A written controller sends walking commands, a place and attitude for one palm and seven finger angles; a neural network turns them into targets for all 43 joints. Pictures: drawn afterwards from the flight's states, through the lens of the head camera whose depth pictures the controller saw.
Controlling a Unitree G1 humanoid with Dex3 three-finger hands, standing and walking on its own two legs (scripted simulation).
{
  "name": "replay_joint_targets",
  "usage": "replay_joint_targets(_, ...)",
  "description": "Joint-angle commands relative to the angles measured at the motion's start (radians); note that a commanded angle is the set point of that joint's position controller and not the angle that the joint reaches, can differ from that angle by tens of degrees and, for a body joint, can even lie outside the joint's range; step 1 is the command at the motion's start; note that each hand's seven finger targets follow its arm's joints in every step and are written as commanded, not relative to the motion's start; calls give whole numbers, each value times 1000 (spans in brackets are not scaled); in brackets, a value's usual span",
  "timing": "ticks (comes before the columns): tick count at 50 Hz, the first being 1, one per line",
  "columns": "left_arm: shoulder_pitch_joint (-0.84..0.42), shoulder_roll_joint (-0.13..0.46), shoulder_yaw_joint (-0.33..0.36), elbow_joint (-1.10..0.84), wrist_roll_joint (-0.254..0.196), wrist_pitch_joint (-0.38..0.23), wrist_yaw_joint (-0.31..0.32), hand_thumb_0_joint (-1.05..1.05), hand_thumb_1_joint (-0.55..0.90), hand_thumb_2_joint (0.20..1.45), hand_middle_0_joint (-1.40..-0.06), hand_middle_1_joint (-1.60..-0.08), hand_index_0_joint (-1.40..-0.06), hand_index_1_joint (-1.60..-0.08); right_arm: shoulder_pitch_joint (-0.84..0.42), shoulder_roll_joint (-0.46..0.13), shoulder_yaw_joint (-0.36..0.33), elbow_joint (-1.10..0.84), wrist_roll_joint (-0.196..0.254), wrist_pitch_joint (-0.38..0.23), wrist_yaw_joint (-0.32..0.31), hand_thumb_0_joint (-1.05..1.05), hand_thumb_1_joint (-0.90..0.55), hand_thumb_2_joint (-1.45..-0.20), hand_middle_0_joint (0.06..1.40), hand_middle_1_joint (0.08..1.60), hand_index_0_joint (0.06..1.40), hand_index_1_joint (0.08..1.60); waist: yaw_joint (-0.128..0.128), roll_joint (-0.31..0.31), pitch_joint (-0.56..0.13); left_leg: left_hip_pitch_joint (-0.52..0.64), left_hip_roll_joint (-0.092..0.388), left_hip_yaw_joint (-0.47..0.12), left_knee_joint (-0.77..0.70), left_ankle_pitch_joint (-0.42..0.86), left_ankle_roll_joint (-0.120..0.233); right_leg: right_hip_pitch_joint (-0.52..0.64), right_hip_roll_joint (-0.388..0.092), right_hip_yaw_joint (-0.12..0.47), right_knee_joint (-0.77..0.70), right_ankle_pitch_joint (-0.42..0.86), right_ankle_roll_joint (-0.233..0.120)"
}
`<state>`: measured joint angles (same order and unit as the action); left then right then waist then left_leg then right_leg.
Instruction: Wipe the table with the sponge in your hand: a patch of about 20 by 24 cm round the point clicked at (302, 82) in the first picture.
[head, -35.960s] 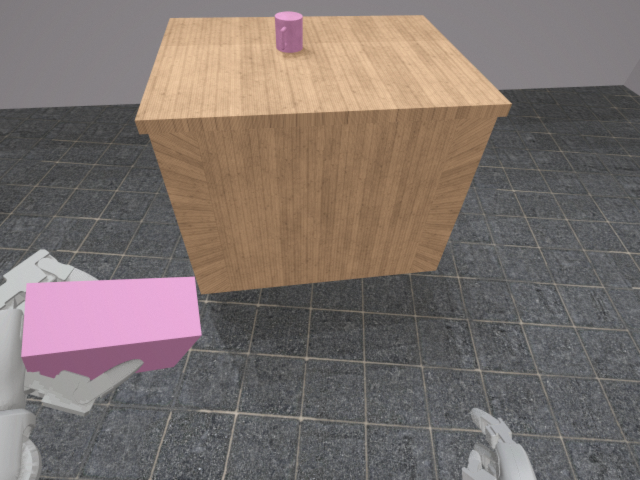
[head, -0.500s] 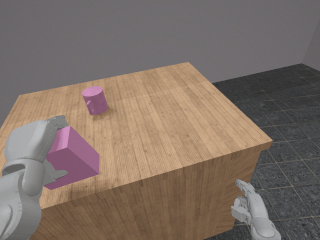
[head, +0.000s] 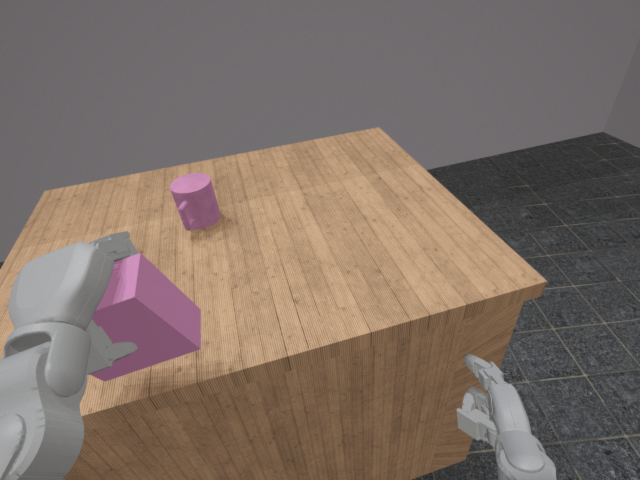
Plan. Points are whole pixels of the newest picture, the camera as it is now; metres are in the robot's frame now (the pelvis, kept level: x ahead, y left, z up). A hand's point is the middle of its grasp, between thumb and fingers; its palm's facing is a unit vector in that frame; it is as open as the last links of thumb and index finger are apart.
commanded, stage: step back with the hand held close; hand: left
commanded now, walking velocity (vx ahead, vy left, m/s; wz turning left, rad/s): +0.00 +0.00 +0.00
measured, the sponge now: (133, 330) +0.21 +0.28 +0.13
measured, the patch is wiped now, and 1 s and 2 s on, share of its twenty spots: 1.00 1.00 1.00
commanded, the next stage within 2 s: stop stepping back and stand still in 1.26 s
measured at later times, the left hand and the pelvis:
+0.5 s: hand (135, 262) +0.22 +0.24 +0.23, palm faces +0.42 -0.80 -0.43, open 9.8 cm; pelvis -0.01 +0.01 -0.01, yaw -1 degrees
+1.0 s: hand (101, 333) +0.14 +0.23 +0.21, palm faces +0.39 -0.86 -0.34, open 9.8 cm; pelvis -0.08 +0.01 -0.02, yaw +1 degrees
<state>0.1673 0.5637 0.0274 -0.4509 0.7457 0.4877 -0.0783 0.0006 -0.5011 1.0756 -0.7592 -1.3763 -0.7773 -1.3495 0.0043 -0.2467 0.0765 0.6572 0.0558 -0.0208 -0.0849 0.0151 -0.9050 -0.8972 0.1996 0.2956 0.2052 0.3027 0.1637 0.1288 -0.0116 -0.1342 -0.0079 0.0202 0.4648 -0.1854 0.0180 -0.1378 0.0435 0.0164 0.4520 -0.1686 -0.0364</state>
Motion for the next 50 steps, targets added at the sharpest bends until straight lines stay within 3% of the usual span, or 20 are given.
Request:
replay_joint_targets(1, -222, 227, 166, -174, 35, -22, 49, 0, 100, 1300, -1200, -1600, -1200, -1600, -269, -99, -40, -188, -8, -54, -4, 0, -900, -900, 200, 300, 200, 300, 3, -62, -90, -30, -1, -109, -103, -100, 9, -21, -12, 137, -129, -166, -39)
replay_joint_targets(3, -265, 225, 161, -212, 42, -24, 51, 0, 100, 1300, -1200, -1600, -1200, -1600, -279, -90, -34, -204, -4, -60, -4, 0, -900, -900, 200, 300, 200, 300, 4, 9, -109, -39, -1, -113, -108, -116, 7, -2, -9, 140, -107, -156, -46)
replay_joint_targets(5, -213, 161, 109, 10, 57, -3, 52, 0, 100, 1300, -1200, -1600, -1200, -1600, -240, -104, -37, -162, -7, -53, -12, 0, -900, -900, 200, 300, 200, 300, -26, -103, 0, -62, 0, -101, -107, -127, 3, -76, -2, 122, -135, -187, -41)
replay_joint_targets(6, -381, 55, 355, -258, -763, -274, 113, 0, 100, 1300, -1200, -1600, -1200, -1600, -52, -76, -43, -374, -3, -52, 2, 0, -900, -900, 200, 300, 200, 300, -137, -305, 103, -82, -7, -98, 68, -321, 37, -371, -66, 238, -290, -378, -22)
replay_joint_targets(7, -311, 186, 384, -164, -754, -388, 142, 0, 100, 1300, -1200, -1600, -1200, -1600, 22, -68, -11, -286, -38, -63, -5, 0, -900, -900, 200, 300, 200, 300, -140, -410, 70, -14, -26, -81, 201, -300, 34, -460, -112, 256, -328, -522, -54)
replay_joint_targets(8, -169, 118, 395, -162, -784, -448, 162, 0, 100, 1300, -1200, -1600, -1200, -1600, 93, -70, -28, -235, -46, -60, -11, 0, -900, -900, 200, 300, 200, 300, -148, -429, -19, 8, -16, -68, 308, -228, 28, -458, -169, 263, -294, -415, -76)
replay_joint_targets(11, -101, 117, 457, -374, -824, -563, 197, 0, 100, 1300, -1200, -1600, -1200, -1600, 97, -97, -40, -242, -48, -60, 0, 0, -900, -900, 200, 300, 200, 300, -171, -68, -162, -36, 46, -82, 137, -145, 22, -278, -226, 229, -77, -54, -74)
replay_joint_targets(13, -32, 106, 514, -386, -823, -617, 216, 0, 100, 1300, -1200, -1600, -1200, -1600, 90, -131, -63, -245, -60, -69, 0, 0, -900, -900, 200, 300, 200, 300, -146, 126, -139, -151, 133, -218, -32, -105, 57, -183, -117, 141, 66, 57, -27)
replay_joint_targets(20, 119, 70, 562, -318, -810, -678, 220, 0, 100, 1300, -1200, -1600, -1200, -1600, 115, -113, -99, -230, -46, -92, 17, 0, -900, -900, 200, 300, 200, 300, -151, -24, -176, -189, 174, -218, 10, 267, 49, -140, -74, 53, 129, 116, 24)
replay_joint_targets(26, 184, 82, 570, -378, -809, -717, 230, 0, 100, 1300, -1200, -1600, -1200, -1600, 140, -108, -115, -212, -39, -108, 23, 0, -900, -900, 200, 300, 200, 300, -180, -147, -178, -280, 84, -150, 163, -178, 18, -193, -215, 213, 19, 159, -37)
replay_joint_targets(31, 198, 109, 616, -463, -804, -742, 256, 0, 100, 1300, -1200, -1600, -1200, -1600, 152, -104, -110, -199, -50, -129, 17, 0, -900, -900, 200, 300, 200, 300, -186, -88, -161, -291, 105, -182, 89, -314, 40, -293, -176, 176, 76, -51, -24)
replay_joint_targets(34, 113, 85, 616, -447, -778, -743, 263, 0, 100, 1300, -1200, -1600, -1200, -1600, 152, -128, -120, -208, -60, -147, 8, 0, -900, -900, 200, 300, 200, 300, -175, 123, -141, -436, 252, -341, -143, -373, 100, -197, -31, 32, 354, -134, 36)
replay_joint_targets(36, 30, 72, 598, -365, -769, -729, 260, 0, 100, 1300, -1200, -1600, -1200, -1600, 188, -112, -127, -188, -62, -161, 13, 0, -900, -900, 200, 300, 200, 300, -176, 70, -107, -409, 283, -328, -135, -232, 117, -233, -16, 29, 439, -235, 48)
replay_joint_targets(38, 30, 38, 558, -283, -781, -712, 249, 0, 100, 1300, -1200, -1600, -1200, -1600, 193, -104, -118, -176, -52, -167, 18, 0, -900, -900, 200, 300, 200, 300, -167, -1, -111, -266, 274, -288, -25, 42, 105, -277, -35, 26, 269, -223, 42)
replay_joint_targets(40, -10, 7, 506, -249, -780, -707, 227, 0, 100, 1300, -1200, -1600, -1200, -1600, 160, -114, -107, -182, -43, -163, 27, 0, -900, -900, 200, 300, 200, 300, -165, -38, -96, -299, 232, -242, 95, -11, 70, -184, -63, 29, 59, -43, 33)
replay_joint_targets(43, -18, 4, 455, -284, -796, -694, 211, 0, 100, 1300, -1200, -1600, -1200, -1600, 151, -108, -129, -195, -17, -139, 26, 0, -900, -900, 200, 300, 200, 300, -194, -317, -127, -241, 27, -77, 544, -297, -16, -364, -351, 313, -117, 61, -115)
replay_joint_targets(44, 30, 11, 463, -316, -804, -687, 212, 0, 100, 1300, -1200, -1600, -1200, -1600, 124, -76, -111, -195, -14, -130, 32, 0, -900, -900, 200, 300, 200, 300, -187, -279, -162, -206, 43, -81, 654, -290, -14, -391, -403, 326, -107, 121, -152)
replay_joint_targets(47, 80, 89, 554, -466, -810, -692, 221, 0, 100, 1300, -1200, -1600, -1200, -1600, 93, -48, -79, -222, -34, -109, 35, 0, -900, -900, 200, 300, 200, 300, -191, -179, -166, -250, 96, -87, 393, -295, -4, -309, -368, 215, 44, 392, -103)
replay_joint_targets(49, 154, 74, 573, -490, -821, -704, 235, 0, 100, 1300, -1200, -1600, -1200, -1600, 119, -62, -88, -219, -46, -109, 24, 0, -900, -900, 200, 300, 200, 300, -200, -139, -189, -192, 96, -64, 63, -132, 11, -277, -270, 143, 178, 340, -34)
replay_joint_targets(50, 152, 76, 586, -520, -825, -715, 242, 0, 100, 1300, -1200, -1600, -1200, -1600, 113, -85, -107, -234, -51, -117, 19, 0, -900, -900, 200, 300, 200, 300, -187, -33, -190, -168, 198, -167, -24, -31, 55, -318, -175, 101, 263, 225, 7)
